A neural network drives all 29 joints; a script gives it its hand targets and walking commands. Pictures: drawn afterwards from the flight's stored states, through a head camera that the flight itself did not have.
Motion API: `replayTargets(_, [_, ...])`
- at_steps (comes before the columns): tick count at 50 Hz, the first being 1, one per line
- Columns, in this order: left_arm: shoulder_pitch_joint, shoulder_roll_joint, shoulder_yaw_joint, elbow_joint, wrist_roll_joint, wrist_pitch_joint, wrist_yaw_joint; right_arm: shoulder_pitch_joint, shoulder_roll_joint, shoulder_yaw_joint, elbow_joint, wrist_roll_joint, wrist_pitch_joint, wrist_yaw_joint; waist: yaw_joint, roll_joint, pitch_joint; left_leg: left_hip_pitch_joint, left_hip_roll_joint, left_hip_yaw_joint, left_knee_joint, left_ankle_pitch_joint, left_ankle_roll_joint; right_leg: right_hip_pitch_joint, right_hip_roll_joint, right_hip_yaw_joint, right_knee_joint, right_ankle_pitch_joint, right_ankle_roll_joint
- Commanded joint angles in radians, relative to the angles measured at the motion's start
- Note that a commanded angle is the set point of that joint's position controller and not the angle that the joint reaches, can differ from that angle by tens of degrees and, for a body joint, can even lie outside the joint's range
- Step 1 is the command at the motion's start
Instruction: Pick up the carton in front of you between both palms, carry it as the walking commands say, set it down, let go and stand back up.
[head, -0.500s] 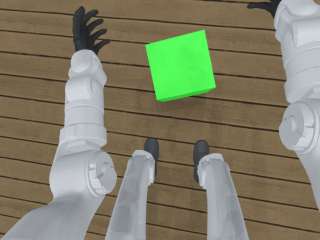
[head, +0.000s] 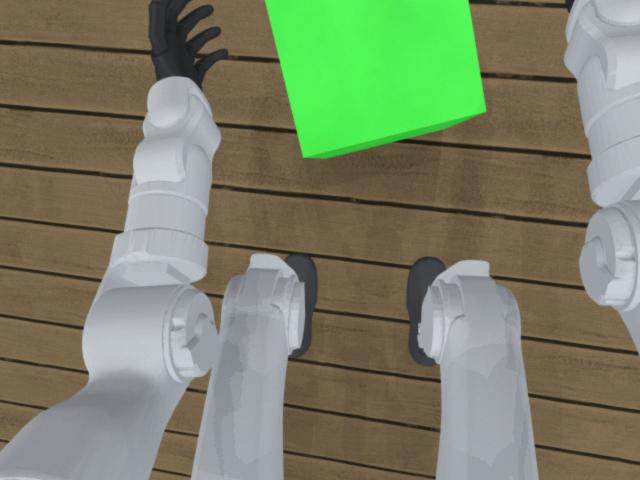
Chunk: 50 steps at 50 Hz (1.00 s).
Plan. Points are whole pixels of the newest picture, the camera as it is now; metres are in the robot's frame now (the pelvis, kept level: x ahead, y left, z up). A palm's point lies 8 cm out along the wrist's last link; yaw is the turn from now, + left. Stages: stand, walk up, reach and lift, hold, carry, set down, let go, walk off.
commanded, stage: reach and lift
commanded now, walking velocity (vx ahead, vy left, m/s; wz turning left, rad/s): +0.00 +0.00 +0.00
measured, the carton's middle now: (371, 70) +0.54 -0.03 -0.35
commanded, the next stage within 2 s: none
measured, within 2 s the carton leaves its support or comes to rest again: leaves its support in 1.14 s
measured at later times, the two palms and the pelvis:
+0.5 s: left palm (227, 83) +0.52 +0.16 -0.28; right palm (513, 21) +0.57 -0.20 -0.29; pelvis -0.02 +0.00 -0.10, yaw +1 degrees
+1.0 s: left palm (247, 75) +0.53 +0.13 -0.27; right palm (498, 21) +0.56 -0.18 -0.27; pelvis -0.02 +0.00 -0.10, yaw +0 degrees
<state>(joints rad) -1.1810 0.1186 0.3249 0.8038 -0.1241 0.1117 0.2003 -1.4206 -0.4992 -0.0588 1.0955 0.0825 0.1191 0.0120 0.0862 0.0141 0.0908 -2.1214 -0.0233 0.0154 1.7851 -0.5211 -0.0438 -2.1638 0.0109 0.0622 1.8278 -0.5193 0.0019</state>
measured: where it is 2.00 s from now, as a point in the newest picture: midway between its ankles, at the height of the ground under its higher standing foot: (358, 325)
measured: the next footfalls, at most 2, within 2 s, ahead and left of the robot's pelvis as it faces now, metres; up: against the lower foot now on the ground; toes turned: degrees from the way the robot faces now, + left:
none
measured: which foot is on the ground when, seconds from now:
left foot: down 0.00-1.00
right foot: down 0.00-1.00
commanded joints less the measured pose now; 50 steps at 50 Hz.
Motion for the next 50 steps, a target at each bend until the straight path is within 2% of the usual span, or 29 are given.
replayTargets(1, [-0.276, 0.136, -0.041, -0.11, -0.057, 0.006, 0.023, -0.414, -0.15, 0.05, -0.102, 0.058, -0.003, -0.005, 0.027, -0.202, -1.283, 0.539, -0.04, 0.082, -0.031, 0.349, -0.045, 0.8, 0.017, -0.05, -0.032, 0.366, -0.002])
replayTargets(6, [-0.398, 0.144, -0.049, -0.006, -0.068, 0.024, 0.023, -0.497, -0.166, 0.084, 0.032, 0.078, 0.013, 0.006, 0.028, -0.177, -1.081, 0.473, -0.021, 0.091, 0.05, 0.192, -0.038, 0.652, -0.009, -0.044, 0.021, 0.17, -0.006])
replayTargets(10, [-0.459, 0.156, -0.031, 0.089, -0.044, 0.008, 0.011, -0.533, -0.175, 0.095, 0.119, 0.076, -0.001, 0.013, 0.025, -0.143, -0.945, 0.45, -0.015, 0.082, 0.114, 0.167, -0.034, 0.551, -0.023, -0.029, 0.071, 0.113, -0.01])
replayTargets(13, [-0.493, 0.168, -0.026, 0.14, -0.035, -0.013, 0.002, -0.562, -0.177, 0.111, 0.147, 0.084, -0.018, 0.011, 0.025, -0.126, -0.891, 0.439, -0.013, 0.074, 0.16, 0.192, -0.036, 0.524, -0.03, -0.018, 0.117, 0.135, -0.012])
replayTargets(16, [-0.531, 0.191, -0.034, 0.146, -0.048, -0.037, 0.0, -0.607, -0.188, 0.135, 0.125, 0.104, -0.038, 0.002, 0.025, -0.132, -0.935, 0.448, -0.013, 0.076, 0.205, 0.251, -0.034, 0.577, -0.032, -0.01, 0.165, 0.207, -0.011])
replayTargets(20, [-0.555, 0.2, -0.084, 0.15, -0.118, -0.058, 0.002, -0.663, -0.19, 0.184, 0.057, 0.146, -0.055, -0.02, 0.014, -0.169, -1.014, 0.438, -0.018, 0.086, 0.248, 0.306, -0.03, 0.662, -0.036, -0.011, 0.21, 0.286, -0.005])
replayTargets(22, [-0.544, 0.194, -0.094, 0.184, -0.132, -0.058, -0.005, -0.661, -0.167, 0.192, 0.045, 0.152, -0.055, -0.024, 0.008, -0.181, -0.99, 0.397, -0.022, 0.092, 0.263, 0.323, -0.03, 0.692, -0.032, -0.007, 0.224, 0.334, -0.003])
replayTargets(26, [-0.499, 0.201, -0.092, 0.163, -0.121, -0.065, 0.003, -0.604, -0.136, 0.19, 0.041, 0.149, -0.049, -0.028, 0.019, -0.178, -1.043, 0.41, -0.031, 0.105, 0.272, 0.365, -0.027, 0.748, -0.019, -0.01, 0.243, 0.4, 0.003])
replayTargets(30, [-0.445, 0.178, -0.069, 0.2, -0.087, -0.064, 0.002, -0.511, -0.095, 0.166, 0.12, 0.124, -0.041, -0.022, 0.019, -0.149, -0.928, 0.39, -0.041, 0.095, 0.259, 0.342, -0.032, 0.62, -0.016, -0.013, 0.23, 0.343, 0.008])
replayTargets(34, [-0.451, 0.155, -0.043, 0.19, -0.047, -0.068, -0.005, -0.497, -0.079, 0.134, 0.129, 0.096, -0.047, -0.016, 0.012, -0.119, -0.846, 0.397, -0.045, 0.077, 0.252, 0.327, -0.035, 0.505, -0.012, -0.013, 0.216, 0.284, 0.004])
replayTargets(39, [-0.511, 0.104, -0.084, 0.176, -0.074, -0.069, -0.009, -0.556, -0.045, 0.155, 0.098, 0.104, -0.057, -0.02, -0.007, -0.119, -0.861, 0.441, -0.052, 0.068, 0.244, 0.314, -0.035, 0.505, -0.011, -0.022, 0.203, 0.245, 0.0])
replayTargets(41, [-0.55, 0.05, -0.107, 0.172, -0.084, -0.067, -0.014, -0.592, 0.011, 0.173, 0.09, 0.108, -0.057, -0.016, -0.014, -0.122, -0.864, 0.452, -0.06, 0.067, 0.242, 0.3, -0.033, 0.519, -0.006, -0.025, 0.199, 0.231, -0.004])
replayTargets(44, [-0.576, -0.043, -0.069, 0.193, -0.031, -0.056, -0.028, -0.61, 0.154, 0.187, 0.108, 0.102, -0.043, 0.01, 0.02, -0.122, -0.815, 0.467, -0.073, 0.075, 0.24, 0.265, -0.025, 0.51, 0.008, -0.024, 0.193, 0.192, -0.001])
replayTargets(45, [-0.616, -0.154, -0.072, 0.182, -0.005, -0.045, -0.054, -0.634, 0.286, 0.199, 0.1, 0.095, -0.032, 0.04, 0.033, -0.125, -0.791, 0.472, -0.081, 0.077, 0.241, 0.252, -0.017, 0.498, 0.018, -0.027, 0.191, 0.176, 0.0])
replayTargets(47, [-0.732, -0.472, -0.101, 0.177, 0.035, -0.012, -0.137, -0.707, 0.614, 0.229, 0.073, 0.078, -0.012, 0.126, 0.024, -0.134, -0.757, 0.436, -0.098, 0.078, 0.258, 0.249, -0.009, 0.471, 0.039, -0.025, 0.197, 0.192, -0.008])
replayTargets(48, [-0.765, -0.592, -0.102, 0.158, 0.056, 0.008, -0.178, -0.702, 0.734, 0.227, 0.06, 0.055, 0.006, 0.166, 0.016, -0.144, -0.739, 0.42, -0.105, 0.079, 0.268, 0.242, -0.008, 0.461, 0.046, -0.03, 0.204, 0.197, -0.01])
replayTargets(50, [-0.786, -0.723, -0.106, 0.123, 0.078, 0.043, -0.245, -0.651, 0.88, 0.196, 0.033, 0.032, 0.034, 0.218, 0.007, -0.15, -0.725, 0.381, -0.112, 0.09, 0.274, 0.219, -0.002, 0.446, 0.053, -0.042, 0.211, 0.2, -0.016])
